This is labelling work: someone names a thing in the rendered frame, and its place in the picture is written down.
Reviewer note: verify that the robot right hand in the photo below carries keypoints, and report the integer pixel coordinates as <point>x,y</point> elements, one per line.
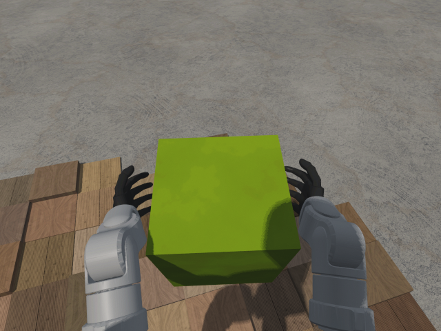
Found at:
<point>311,186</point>

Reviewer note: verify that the left robot forearm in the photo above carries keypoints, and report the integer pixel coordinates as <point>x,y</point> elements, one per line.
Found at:
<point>111,262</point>

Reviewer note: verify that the robot left hand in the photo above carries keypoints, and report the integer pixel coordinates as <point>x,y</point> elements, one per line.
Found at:
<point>125,195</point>

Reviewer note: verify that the right robot forearm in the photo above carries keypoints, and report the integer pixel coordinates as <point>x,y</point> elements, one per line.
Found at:
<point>338,247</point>

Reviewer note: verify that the carton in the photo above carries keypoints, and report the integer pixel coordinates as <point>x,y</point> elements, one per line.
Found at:
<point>221,211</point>

